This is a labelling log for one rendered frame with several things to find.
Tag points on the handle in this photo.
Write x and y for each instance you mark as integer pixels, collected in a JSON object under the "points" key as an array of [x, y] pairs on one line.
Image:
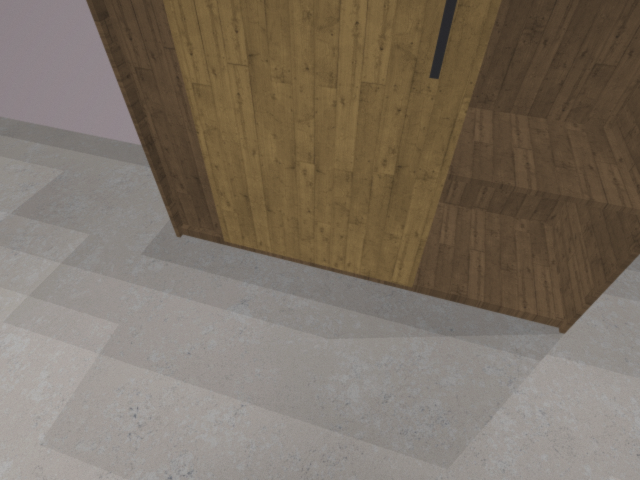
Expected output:
{"points": [[443, 38]]}

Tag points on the wardrobe door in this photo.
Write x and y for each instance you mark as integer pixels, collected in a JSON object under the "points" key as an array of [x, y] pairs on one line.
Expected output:
{"points": [[323, 137], [145, 38]]}

